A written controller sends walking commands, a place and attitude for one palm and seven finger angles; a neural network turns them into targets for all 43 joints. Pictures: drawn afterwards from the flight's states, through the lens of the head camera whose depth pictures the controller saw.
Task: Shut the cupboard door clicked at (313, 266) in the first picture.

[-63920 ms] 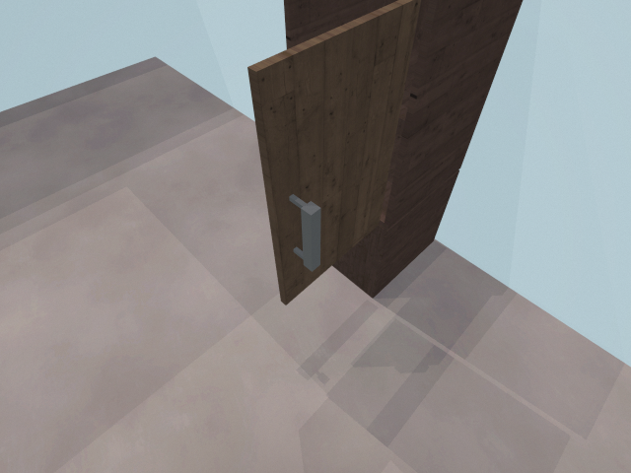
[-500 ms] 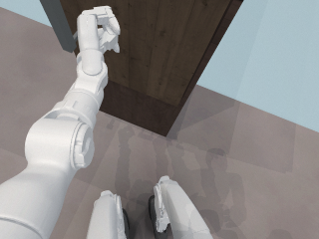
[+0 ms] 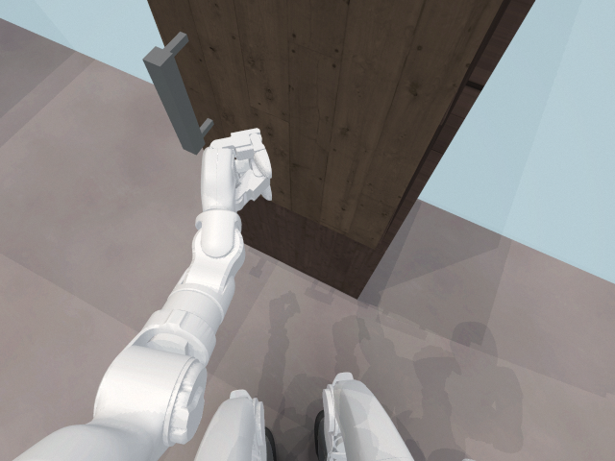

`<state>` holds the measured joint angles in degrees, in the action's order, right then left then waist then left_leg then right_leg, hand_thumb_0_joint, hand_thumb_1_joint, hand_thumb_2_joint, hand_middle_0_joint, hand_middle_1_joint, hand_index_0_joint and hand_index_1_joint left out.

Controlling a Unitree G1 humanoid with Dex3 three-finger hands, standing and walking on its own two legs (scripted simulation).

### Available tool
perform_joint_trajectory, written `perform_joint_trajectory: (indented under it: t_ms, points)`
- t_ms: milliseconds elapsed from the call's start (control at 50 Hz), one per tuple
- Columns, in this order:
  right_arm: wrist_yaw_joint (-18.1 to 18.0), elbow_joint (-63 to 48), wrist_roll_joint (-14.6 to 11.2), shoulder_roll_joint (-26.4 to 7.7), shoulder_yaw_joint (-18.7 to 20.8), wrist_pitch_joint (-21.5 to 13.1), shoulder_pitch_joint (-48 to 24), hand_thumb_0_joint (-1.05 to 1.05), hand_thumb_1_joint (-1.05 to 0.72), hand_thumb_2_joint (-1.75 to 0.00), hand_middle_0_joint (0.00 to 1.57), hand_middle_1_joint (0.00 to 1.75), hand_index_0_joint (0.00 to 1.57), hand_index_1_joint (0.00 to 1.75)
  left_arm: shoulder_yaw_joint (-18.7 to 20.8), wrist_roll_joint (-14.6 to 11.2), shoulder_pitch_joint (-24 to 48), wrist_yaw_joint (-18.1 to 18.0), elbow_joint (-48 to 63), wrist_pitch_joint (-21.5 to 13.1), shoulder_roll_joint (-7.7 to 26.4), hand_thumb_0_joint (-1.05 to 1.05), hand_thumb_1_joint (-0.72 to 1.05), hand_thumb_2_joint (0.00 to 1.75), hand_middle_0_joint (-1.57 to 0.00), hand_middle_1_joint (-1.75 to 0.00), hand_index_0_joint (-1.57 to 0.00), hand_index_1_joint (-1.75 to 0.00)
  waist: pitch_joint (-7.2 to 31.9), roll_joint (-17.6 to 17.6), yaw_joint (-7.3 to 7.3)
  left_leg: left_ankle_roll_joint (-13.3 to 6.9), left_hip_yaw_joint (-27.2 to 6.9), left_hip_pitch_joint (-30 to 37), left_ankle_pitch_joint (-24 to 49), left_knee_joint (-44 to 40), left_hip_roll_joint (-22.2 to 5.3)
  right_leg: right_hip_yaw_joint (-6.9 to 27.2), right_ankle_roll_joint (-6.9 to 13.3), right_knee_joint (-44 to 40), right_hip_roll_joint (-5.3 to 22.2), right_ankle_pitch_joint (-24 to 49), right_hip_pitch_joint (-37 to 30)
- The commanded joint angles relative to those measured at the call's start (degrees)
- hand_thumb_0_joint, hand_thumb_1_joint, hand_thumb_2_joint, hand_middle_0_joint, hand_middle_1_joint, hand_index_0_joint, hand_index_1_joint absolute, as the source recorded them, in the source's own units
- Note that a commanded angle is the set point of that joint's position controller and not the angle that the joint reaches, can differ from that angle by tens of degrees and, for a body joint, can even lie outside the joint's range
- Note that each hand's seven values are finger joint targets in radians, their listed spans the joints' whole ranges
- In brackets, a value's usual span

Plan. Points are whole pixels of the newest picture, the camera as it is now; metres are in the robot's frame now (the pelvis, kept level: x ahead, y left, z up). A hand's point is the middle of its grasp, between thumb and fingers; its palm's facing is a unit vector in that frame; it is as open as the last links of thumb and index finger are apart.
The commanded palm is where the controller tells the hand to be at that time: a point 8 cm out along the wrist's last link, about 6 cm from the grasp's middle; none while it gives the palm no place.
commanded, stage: draw the hand back to the body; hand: left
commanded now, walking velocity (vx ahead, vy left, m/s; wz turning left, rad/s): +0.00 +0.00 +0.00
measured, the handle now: (187, 98) +0.60 +0.12 +0.03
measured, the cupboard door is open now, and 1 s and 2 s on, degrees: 0 0 0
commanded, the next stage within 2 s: step back with the hand held close in 1.70 s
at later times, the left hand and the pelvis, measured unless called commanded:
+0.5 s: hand (187, 208) +0.38 +0.09 +0.12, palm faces -0.05 -1.00 -0.05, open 3.1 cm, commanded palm +0.35 +0.14 +0.12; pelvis +0.01 -0.01 +0.06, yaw +1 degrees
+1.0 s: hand out of the picture +0.28 +0.21 +0.21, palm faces +0.19 -0.95 -0.26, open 3.8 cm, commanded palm +0.24 +0.26 +0.23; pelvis +0.04 +0.03 +0.12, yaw +1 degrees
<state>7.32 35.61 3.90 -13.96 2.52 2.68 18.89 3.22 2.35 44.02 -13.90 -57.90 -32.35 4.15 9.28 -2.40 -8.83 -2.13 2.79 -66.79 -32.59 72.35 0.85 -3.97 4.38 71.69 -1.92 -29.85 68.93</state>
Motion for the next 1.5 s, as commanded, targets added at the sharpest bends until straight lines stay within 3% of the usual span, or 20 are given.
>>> perform_joint_trajectory:
  t_ms: [0, 100, 160, 220, 260, 320, 380, 440, 480, 560, 600, 620, 640, 700, 780, 940, 1080, 1300, 1360, 1480]
  points:
    - [-1.62, -1.95, -0.42, -7.90, 2.52, -0.47, 8.50, 0.00, -0.90, -0.90, 0.20, 0.30, 0.20, 0.30, -1.43, -0.64, 28.97, 0.20, 12.10, -3.66, 2.50, 0.00, 0.90, 0.90, -1.30, -1.50, -1.30, -1.50, 27.24, 3.55, -4.46, 0.09, -3.56, 12.48, 17.44, -5.55, 0.71, 6.04, -4.12, -10.90, 1.02, 24.70, -23.00]
    - [-2.00, -1.67, 0.07, -7.31, 2.10, -0.95, 6.55, 0.00, -0.90, -0.90, 0.20, 0.30, 0.20, 0.30, -0.99, -0.26, 26.80, 0.78, 8.48, -5.73, 2.71, 0.00, 0.90, 0.90, -1.30, -1.50, -1.30, -1.50, 29.66, 1.22, -3.15, 0.34, -3.47, 12.57, 19.60, -4.45, 1.19, 6.32, -4.02, -9.01, 1.35, 27.74, -23.40]
    - [-1.91, -5.63, -0.89, -7.66, 1.91, 0.02, 5.52, 0.00, -0.90, -0.90, 0.20, 0.30, 0.20, 0.30, 4.54, -1.24, 15.37, 2.15, 14.57, -4.03, 8.73, 0.00, 0.90, 0.90, -1.30, -1.50, -1.30, -1.50, 36.80, 0.32, 2.47, 0.49, -2.36, 14.94, 23.18, -7.11, 1.62, 7.86, -3.92, -9.85, 1.38, 33.92, -33.50]
    - [-2.46, -9.18, -2.87, -6.75, 1.54, 1.18, 4.01, 0.00, -0.90, -0.90, 0.20, 0.30, 0.20, 0.30, 3.05, -3.41, 4.23, 5.28, 22.88, 0.41, 8.38, 0.00, 0.90, 0.90, -1.30, -1.50, -1.30, -1.50, 35.04, 4.99, 4.68, 0.26, -1.33, 14.99, 22.56, -11.25, 1.66, 9.70, -4.97, -14.47, 1.94, 38.31, -43.19]
    - [-3.36, -10.69, -4.10, -6.54, 1.04, 1.43, 3.10, 0.00, -0.90, -0.90, 0.20, 0.30, 0.20, 0.30, 1.43, -5.43, 0.74, 7.43, 28.31, 3.00, 7.52, 0.00, 0.90, 0.90, -1.30, -1.50, -1.30, -1.50, 31.81, 9.06, 4.20, 0.01, -1.46, 15.67, 20.30, -13.60, 1.49, 11.20, -5.97, -18.22, 2.57, 37.12, -46.46]
    - [-5.09, -11.04, -5.14, -6.37, 0.76, 0.68, 1.27, 0.00, -0.90, -0.90, 0.20, 0.30, 0.20, 0.30, -0.54, -8.32, -0.34, 10.12, 38.14, 3.93, 6.93, 0.00, 0.90, 0.90, -1.30, -1.50, -1.30, -1.50, 26.41, 10.49, 3.44, -0.18, -1.62, 19.19, 17.60, -16.72, 1.27, 11.90, -6.64, -23.12, 3.21, 31.93, -47.13]
    - [-6.43, -10.30, -5.63, -6.05, 0.49, -0.92, -0.61, 0.00, -0.90, -0.90, 0.20, 0.30, 0.20, 0.30, -2.83, -9.60, -4.15, 12.57, 43.38, 3.00, 6.40, 0.00, 0.90, 0.90, -1.30, -1.50, -1.30, -1.50, 21.92, 7.42, 3.34, -0.22, -1.87, 24.65, 17.12, -19.23, 1.03, 10.27, -5.62, -25.36, 3.03, 27.48, -44.79]
    - [-6.86, -10.27, -5.96, -6.20, 0.17, -1.77, -2.09, 0.00, -0.90, -0.90, 0.20, 0.30, 0.20, 0.30, -2.72, -10.37, -12.94, 14.95, 41.79, 4.46, 7.10, 0.00, 0.90, 0.90, -1.30, -1.50, -1.30, -1.50, 15.18, 7.67, 4.23, -0.14, -1.97, 26.71, 15.15, -21.90, 0.89, 9.88, -5.19, -28.80, 3.26, 21.17, -42.89]
    - [-7.07, -11.13, -6.42, -6.26, -0.23, -1.86, -3.59, 0.00, -0.90, -0.90, 0.20, 0.30, 0.20, 0.30, -3.10, -10.70, -16.19, 16.25, 42.45, 6.10, 7.72, 0.00, 0.90, 0.90, -1.30, -1.50, -1.30, -1.50, 12.06, 5.16, 4.88, -0.15, -1.90, 28.72, 14.37, -23.84, 0.92, 9.95, -4.82, -30.85, 3.44, 17.03, -42.29]
    - [-7.74, -13.62, -6.84, -6.46, -0.71, -2.41, -6.14, 0.00, -0.90, -0.90, 0.20, 0.30, 0.20, 0.30, -0.08, -12.39, -22.04, 17.64, 50.85, 8.98, 11.52, 0.00, 0.90, 0.90, -1.22, -1.41, -1.22, -1.41, 12.78, 1.38, 7.52, -0.17, -2.20, 34.60, 18.29, -27.71, 0.86, 7.58, -3.61, -31.10, 2.84, 20.87, -46.68]
    - [-8.02, -14.63, -6.93, -5.98, -1.09, -3.09, -7.35, 0.00, -0.90, -0.90, 0.20, 0.30, 0.20, 0.30, 1.32, -13.42, -26.66, 18.01, 55.19, 9.60, 12.30, 0.00, 0.90, 0.90, -1.16, -1.35, -1.16, -1.35, 13.04, 3.61, 8.22, -0.26, -2.47, 36.51, 20.48, -29.15, 0.64, 6.27, -3.62, -31.01, 2.41, 24.35, -49.07]
    - [-9.35, -15.01, -7.44, -4.22, -1.01, -0.98, -9.84, 0.00, -0.90, -0.90, 0.20, 0.30, 0.20, 0.30, -2.15, -7.95, -29.28, 14.91, 56.51, 13.39, 15.43, 0.00, 0.90, 0.90, -1.13, -1.32, -1.13, -1.32, 14.16, 5.73, 8.94, 0.31, -2.56, 38.47, 19.83, -33.11, 0.10, 10.31, -4.49, -34.71, 4.73, 23.79, -54.26]
    - [-10.20, -16.32, -7.54, -3.94, -1.29, -0.46, -10.74, 0.00, -0.90, -0.90, 0.20, 0.30, 0.20, 0.30, -3.07, -7.93, -29.40, 13.33, 61.27, 15.71, 13.58, 0.00, 0.90, 0.90, -1.11, -1.29, -1.11, -1.29, 11.63, 4.85, 8.20, 0.07, -2.39, 40.12, 19.92, -34.65, 0.07, 9.78, -4.81, -36.44, 4.92, 24.12, -54.87]
    - [-11.94, -15.70, -7.28, -4.17, -2.19, 0.04, -12.98, 0.00, -0.90, -0.90, 0.20, 0.30, 0.20, 0.30, -2.58, -6.91, -32.21, 10.61, 63.59, 20.08, 14.83, 0.00, 0.90, 0.90, -1.02, -1.20, -1.02, -1.20, 3.73, 3.82, 8.27, -0.26, -2.82, 44.33, 17.72, -39.04, -0.32, 7.95, -4.18, -40.99, 4.07, 18.38, -53.50]
    - [-12.97, -15.02, -6.80, -3.80, -2.99, -1.14, -13.46, 0.00, -0.90, -0.90, 0.20, 0.30, 0.20, 0.30, 0.20, -6.41, -39.20, 9.12, 70.26, 23.44, 16.84, 0.00, 0.90, 0.90, -0.92, -1.08, -0.92, -1.08, 4.69, 1.69, 9.24, -0.25, -3.60, 52.54, 27.24, -43.06, -1.00, 4.82, -3.28, -42.16, 3.31, 28.38, -59.30]
    - [-11.97, -13.80, -5.64, -4.11, -3.60, -3.74, -14.26, 0.00, -0.90, -0.90, 0.20, 0.30, 0.20, 0.30, 3.95, -6.14, -50.09, 8.67, 79.26, 27.51, 17.74, 0.00, 0.90, 0.90, -0.69, -0.84, -0.69, -0.84, -1.37, 0.22, 10.06, 1.41, -4.88, 59.56, 36.25, -48.93, -2.24, 2.43, -2.73, -47.30, 2.43, 30.41, -62.14]
    - [-11.14, -12.76, -4.99, -4.25, -3.23, -5.79, -14.61, 0.00, -0.90, -0.90, 0.20, 0.30, 0.20, 0.30, 11.52, -6.09, -56.29, 7.77, 88.34, 27.77, 22.08, 0.00, 0.90, 0.90, -0.50, -0.63, -0.50, -0.63, -0.48, -1.95, 11.07, 3.09, -5.89, 62.03, 42.50, -50.52, -2.92, 2.13, -2.62, -49.10, 2.33, 31.35, -65.55]
    - [-10.54, -10.27, -5.09, -4.69, -1.99, -8.71, -15.22, 0.00, -0.90, -0.90, 0.20, 0.30, 0.20, 0.30, 25.45, -7.10, -66.07, 6.69, 92.97, 25.60, 28.92, 0.00, 0.90, 0.90, -0.20, -0.30, -0.20, -0.30, -4.74, -3.15, 12.61, 3.80, -6.52, 58.52, 35.99, -52.45, -3.32, 1.84, -2.59, -50.40, 2.03, 26.39, -65.66]
    - [-10.28, -9.55, -5.13, -5.65, -1.51, -9.09, -14.87, 0.00, -0.90, -0.90, 0.20, 0.30, 0.20, 0.30, 19.78, -6.82, -65.73, 7.32, 88.56, 25.71, 23.00, 0.00, 0.90, 0.90, -0.20, -0.30, -0.20, -0.30, -9.07, -0.30, 11.37, 3.44, -6.93, 57.67, 30.35, -53.79, -3.52, 1.74, -2.82, -51.33, 2.02, 22.64, -62.38]
    - [-10.86, -9.47, -5.02, -5.87, -1.34, -10.17, -15.39, 0.00, -0.90, -0.90, 0.20, 0.30, 0.20, 0.30, 21.55, -6.27, -62.01, 6.58, 91.60, 24.29, 26.12, 0.00, 0.90, 0.90, -0.20, -0.30, -0.20, -0.30, -5.39, -1.61, 12.10, 2.50, -7.12, 57.32, 24.96, -54.49, -2.83, 2.39, -2.66, -50.73, 2.32, 20.43, -65.03]
